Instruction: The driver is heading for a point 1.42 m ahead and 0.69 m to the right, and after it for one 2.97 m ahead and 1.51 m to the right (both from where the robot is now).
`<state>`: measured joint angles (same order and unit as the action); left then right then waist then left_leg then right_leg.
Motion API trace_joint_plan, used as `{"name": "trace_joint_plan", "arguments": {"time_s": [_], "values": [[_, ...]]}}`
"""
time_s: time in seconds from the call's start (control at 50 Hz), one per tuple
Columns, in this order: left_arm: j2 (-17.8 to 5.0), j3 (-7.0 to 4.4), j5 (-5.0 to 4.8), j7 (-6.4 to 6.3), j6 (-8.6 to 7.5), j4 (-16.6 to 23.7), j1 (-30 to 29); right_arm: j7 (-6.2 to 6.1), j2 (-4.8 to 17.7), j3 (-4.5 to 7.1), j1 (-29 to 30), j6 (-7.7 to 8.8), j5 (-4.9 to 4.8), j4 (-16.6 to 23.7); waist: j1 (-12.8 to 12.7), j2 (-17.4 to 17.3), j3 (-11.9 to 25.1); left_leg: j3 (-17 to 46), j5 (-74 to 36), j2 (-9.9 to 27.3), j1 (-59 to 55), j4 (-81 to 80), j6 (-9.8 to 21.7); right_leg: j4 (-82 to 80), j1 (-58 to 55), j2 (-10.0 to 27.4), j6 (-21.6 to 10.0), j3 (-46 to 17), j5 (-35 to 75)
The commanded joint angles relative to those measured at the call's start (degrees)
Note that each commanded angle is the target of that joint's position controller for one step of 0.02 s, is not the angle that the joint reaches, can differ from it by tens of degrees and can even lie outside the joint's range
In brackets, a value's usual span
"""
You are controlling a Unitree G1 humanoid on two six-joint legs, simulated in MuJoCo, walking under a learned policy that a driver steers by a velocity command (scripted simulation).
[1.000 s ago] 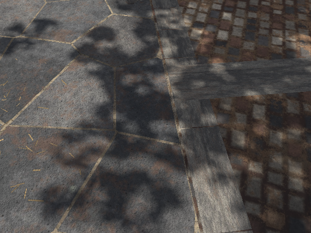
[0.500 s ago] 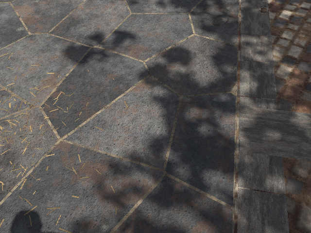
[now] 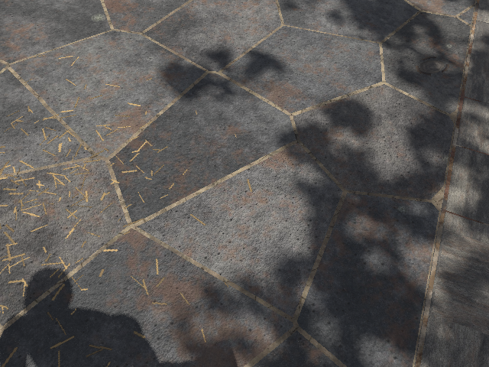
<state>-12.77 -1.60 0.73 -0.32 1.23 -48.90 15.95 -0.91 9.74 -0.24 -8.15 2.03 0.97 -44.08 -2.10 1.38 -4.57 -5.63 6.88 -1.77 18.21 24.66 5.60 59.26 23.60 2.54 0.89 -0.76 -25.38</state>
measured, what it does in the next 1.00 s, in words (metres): steps on the spot, turning right: right foot, then left foot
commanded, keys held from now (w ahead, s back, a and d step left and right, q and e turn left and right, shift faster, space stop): e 0.94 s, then no key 0.06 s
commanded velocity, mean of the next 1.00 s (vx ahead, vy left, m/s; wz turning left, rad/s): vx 0.02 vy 0.00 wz -0.49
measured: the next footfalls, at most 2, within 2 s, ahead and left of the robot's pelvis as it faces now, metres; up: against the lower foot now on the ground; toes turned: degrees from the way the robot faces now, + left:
right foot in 0.32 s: +0.01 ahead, -0.12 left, +0.00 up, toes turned -15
left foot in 0.84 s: +0.09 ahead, +0.05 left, +0.00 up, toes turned -36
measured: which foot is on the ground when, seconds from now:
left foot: down 0.00-0.32, up 0.34-0.82, down 0.84-1.00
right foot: up 0.00-0.30, down 0.32-0.84, up 0.86-1.00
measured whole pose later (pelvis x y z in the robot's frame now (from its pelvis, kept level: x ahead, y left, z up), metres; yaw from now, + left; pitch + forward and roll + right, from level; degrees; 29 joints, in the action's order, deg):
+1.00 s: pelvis +0.00 +0.00 +0.00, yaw -34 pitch +0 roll -1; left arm -19.1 -5.4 1.1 1.5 3.7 -41.3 12.7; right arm -2.1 14.3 1.4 -10.8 -1.1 1.2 -39.6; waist -0.9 3.6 -3.4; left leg -1.6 13.0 -0.6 12.5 25.1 2.6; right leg 61.3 26.6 -6.3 1.2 -5.9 -24.9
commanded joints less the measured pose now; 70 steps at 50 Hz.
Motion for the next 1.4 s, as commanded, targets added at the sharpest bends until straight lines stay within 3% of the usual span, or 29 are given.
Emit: {"name": "trace_joint_plan", "arguments": {"time_s": [0.02, 0.12, 0.24, 0.3, 0.32, 0.34, 0.36, 0.38, 0.42, 0.46, 0.5, 0.68, 0.78, 0.82, 0.84, 0.86, 0.88, 0.9, 0.92, 0.94, 1.0, 1.16, 1.22, 1.24, 1.26, 1.28, 1.3, 1.32, 1.4], "values": [[-4.89, -2.03, 0.14, 0.05, 1.1, -0.12, 8.86, -0.58, 9.59, 2.79, -1.62, 0.94, 0.03, 2.35, -0.99, -5.66, 10.19, 6.8, -29.68, 16.45, -4.64, -8.5, 6.34, 1.74, -4.65, -0.62, 0.14, 0.47, 2.69], [-4.62, -2.55, 0.87, 0.49, 2.46, 2.84, 1.98, -1.39, 8.85, 3.26, -2.92, -0.7, 0.43, 1.56, 1.3, -8.34, 6.47, 6.7, -0.91, 17.31, -4.59, -12.06, 7.41, -4.68, 0.77, 0.4, 0.25, 1.79, 3.6], [-4.33, -2.42, 0.44, 1.41, 2.51, 5.76, 0.24, -1.13, 11.14, 4.51, -3.84, -1.98, 0.88, 0.91, 2.39, -8.27, 7.58, 6.04, 1.03, 20.32, -5.97, -8.64, 7.63, -14.57, -3.63, -0.47, -1.99, 4.81, -0.43], [-4.53, -2.46, 0.12, 1.8, 1.64, 5.79, 4.08, -1.07, 13.06, 5.37, -2.85, -2.74, 0.36, 0.68, -0.21, -6.26, 8.09, 2.09, 0.52, 19.11, -2.59, -2.22, 2.77, -29.34, -12.81, -2.03, -4.62, 5.82, 7.05], [-6.81, -2.96, 0.49, 1.6, 1.02, 5.72, 4.92, -0.78, 11.95, 5.41, -4.59, -3.17, 0.54, 0.17, -0.17, -0.05, 6.18, -1.36, 6.38, 16.09, 1.09, 4.94, -1.66, -38.99, -14.84, 0.71, -5.92, -0.97, 9.66], [-12.64, -3.96, 1.07, 0.97, 0.48, 7.35, 4.18, -0.28, 7.45, 4.55, -7.06, -3.72, 0.98, 1.48, 1.95, 14.69, 5.59, -6.51, 24.27, 8.37, 12.9, 20.61, -6.7, -44.33, -19.03, 16.21, -9.29, -22.08, 18.75], [-17.5, -5.55, 0.99, 0.28, 0.71, 7.24, 6.05, -0.97, 8.46, 4.38, -0.19, -4.46, 0.52, 4.22, -1.7, 14.91, 0.31, 0.57, 29.5, 1.2, 18.07, 28.13, -7.61, -45.79, -11.1, 20.93, -16.86, -28.78, 30.16], [-14.81, -5.13, 0.87, -0.24, 0.78, 6.74, 5.48, -0.91, 9.03, 4.4, 0.86, -4.85, 0.29, 4.24, -0.09, 7.57, -0.27, 5.07, 24.4, 2.96, 17.03, 33.68, -7.71, -44.88, -10.37, 17.23, -16.89, -23.04, 30.18], [-12.02, -4.29, 0.17, -0.28, 0.97, 8.55, -2.3, -0.45, 10.13, 4.91, -1.91, -4.24, -0.06, 2.48, 3.58, 5.03, 1.05, 6.65, 15.48, 2.85, 16.55, 34.79, -7.1, -43.68, -11.54, 9.86, -13.13, -15.48, 27.78], [-10.33, -3.86, -0.55, -0.06, 0.6, 9.73, -3.29, 0.04, 11.18, 5.39, -4.24, -4.03, 1.06, 1.32, 3.46, 4.48, 5.44, 6.31, 12.97, 2.1, 15.84, 38.22, -7.43, -41.49, -15.87, 7.86, -13.18, -13.31, 36.79], [-10.73, -4.07, -0.79, 0.19, 0.16, 9.5, -1.12, 0.17, 10.37, 5.24, -3.8, -4.17, 0.55, 1.89, 2.65, 3.08, 7.17, 6.88, 12.73, 2.11, 16.6, 38.4, -8.03, -40.42, -19.08, 7.92, -13.58, -13.97, 39.48], [-13.49, -5.16, 0.16, 0.11, 0.68, 10.38, 1.64, -0.51, 10.25, 4.36, 0.21, -4.17, -0.13, 5.18, -0.38, 5.65, 6.54, 8.37, 16.44, 0.83, 12.95, 23.62, -8.05, -38.26, -19.02, 7.67, -15.42, -22.33, 33.81], [-14.19, -5.56, 0.34, 0.89, 1.13, 11.69, -2.16, -0.91, 10.79, 3.97, -2.04, -3.26, -0.95, 6.36, 1.07, 6.5, 7.62, 8.48, 16.94, -1.55, 2.84, 13.86, -6.23, -36.12, -14.24, 5.82, -13.18, -27.27, 36.98], [-13.74, -5.5, -0.35, 0.97, 1.26, 12.3, -5.48, -1.43, 10.39, 3.78, -6.13, -2.6, -0.89, 5.71, 4.15, 5.67, 7.65, 8.12, 10.01, -1.9, -6.11, 0.92, -5.45, -34.0, -10.16, 2.88, -9.59, -27.45, 32.49], [-12.12, -5.05, -0.82, 0.8, 1.1, 12.81, -6.08, -2.01, 12.15, 4.18, -7.77, -2.09, -0.33, 5.44, 4.73, 2.88, 7.71, 11.45, 6.63, 2.32, -12.33, -6.52, -4.59, -31.02, -5.22, -0.13, -6.36, -25.6, 23.35], [-7.1, -3.89, -0.7, 0.7, 0.89, 12.96, -1.92, -2.52, 16.81, 4.83, -6.93, -2.0, 0.5, 6.41, 2.03, -9.94, 8.67, 25.39, 8.02, 17.24, -17.61, -11.86, -1.24, -19.15, 1.38, -7.14, -2.79, -15.91, 2.89], [-10.13, -4.65, 0.41, 0.12, 1.12, 13.18, -1.01, -1.98, 20.52, 5.59, -3.72, -2.48, 0.62, 7.64, 1.56, -15.58, 6.02, 35.05, -0.48, 25.08, -11.01, -12.08, 5.78, -9.24, 7.54, -13.08, -1.52, -6.1, -9.7], [-13.13, -5.43, 1.46, 0.2, 1.34, 12.45, -1.28, -1.44, 17.22, 5.02, -4.11, -2.58, 0.51, 7.92, 1.35, -10.21, 5.38, 32.0, -5.09, 24.75, -8.52, -10.63, 8.37, -0.38, 6.16, -8.75, -1.14, -6.7, -8.4], [-13.03, -5.67, 1.19, 0.73, 1.58, 11.19, -1.04, -1.13, 13.66, 3.98, -1.32, -2.47, 0.03, 8.38, 0.12, -7.37, 3.85, 25.75, -6.72, 20.95, -6.71, -9.85, 7.36, 3.24, 5.61, -7.83, -0.86, -6.7, -4.8], [-12.44, -5.63, 0.77, 1.28, 1.94, 10.19, 0.11, -1.01, 12.29, 3.56, 1.15, -2.53, 0.17, 9.03, -0.8, -7.08, 3.27, 19.72, -8.37, 17.06, -6.24, -9.29, 5.61, 5.95, 5.11, -7.53, -0.15, -5.74, -1.57], [-10.84, -4.94, 0.07, 2.41, 2.45, 9.72, -0.33, -1.35, 12.34, 3.63, -0.96, -2.09, 0.28, 8.39, 0.84, -9.59, 5.43, 13.35, -17.5, 13.39, -10.89, -7.06, 5.31, 7.2, 5.82, -8.1, 1.81, -4.41, 1.46], [-7.15, -2.32, -0.38, 1.51, 3.06, 10.13, -4.95, -0.08, 13.84, 4.23, -4.71, -1.96, 0.49, 5.33, 3.86, -12.24, 6.56, 12.43, -15.78, 14.77, -12.45, -4.36, 6.66, -17.71, -4.8, -6.4, 0.87, -0.22, -2.75], [-6.42, -1.6, -0.51, 0.88, 2.19, 8.47, -1.85, 0.45, 14.51, 4.35, -4.61, -2.76, -0.04, 3.9, 1.51, -11.2, 6.64, 11.71, -19.38, 13.83, -9.48, -0.29, 5.01, -34.77, -13.75, -6.36, -1.08, 2.46, 7.67], [-6.91, -1.34, 0.09, 0.57, 1.51, 8.0, -1.38, 0.51, 13.92, 4.16, -5.49, -2.79, -0.22, 3.28, 0.9, -8.97, 6.53, 11.14, -16.24, 13.15, -6.03, 1.0, 2.17, -43.21, -19.15, -4.91, -1.88, 0.21, 16.29], [-9.82, -1.48, 1.23, 0.23, 0.62, 8.3, -1.36, 0.79, 11.55, 3.58, -6.96, -2.61, -0.16, 3.69, 2.04, -2.07, 8.42, 8.98, -7.12, 10.56, -0.87, 5.15, -1.55, -46.24, -25.03, 3.21, -3.35, -9.92, 17.24], [-13.95, -2.03, 0.77, 0.07, 0.22, 9.24, -5.34, 0.95, 7.34, 2.27, -7.7, -2.51, -0.59, 4.98, 4.86, 9.13, 6.16, 3.71, 11.15, 3.34, 1.78, 4.44, -4.74, -44.58, -19.67, 13.3, -8.21, -19.83, 30.52], [-10.24, -1.23, 0.59, 0.04, -0.28, 8.72, -5.87, 0.37, 9.48, 2.55, -5.5, -3.4, -0.35, 3.55, 2.1, 8.49, 5.59, 5.5, 18.26, 4.15, -3.65, 7.01, -5.03, -43.46, -14.08, 13.82, -11.45, -18.7, 28.61], [-8.4, -0.41, 0.69, 0.05, -0.65, 8.69, -7.62, 0.46, 10.06, 2.78, -5.04, -3.83, -0.48, 3.39, 3.1, 7.92, 4.02, 5.7, 16.94, 3.36, -3.83, 6.31, -4.81, -43.64, -13.29, 11.68, -11.05, -16.91, 26.06], [-8.11, 0.16, -0.04, -0.95, -1.28, 6.77, -7.95, 0.74, 10.29, 2.57, -6.97, -2.87, 0.28, 0.34, 3.85, 6.67, 5.1, 6.46, -0.24, 4.49, -10.52, -3.24, -5.44, -41.22, -13.92, 4.66, -5.63, -10.59, 23.74]]}}
Keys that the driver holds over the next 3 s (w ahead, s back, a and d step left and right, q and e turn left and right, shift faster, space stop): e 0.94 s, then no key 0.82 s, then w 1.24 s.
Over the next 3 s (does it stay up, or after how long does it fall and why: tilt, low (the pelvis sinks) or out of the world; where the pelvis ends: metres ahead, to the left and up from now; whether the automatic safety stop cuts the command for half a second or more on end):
stays up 0.44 -0.32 -0.01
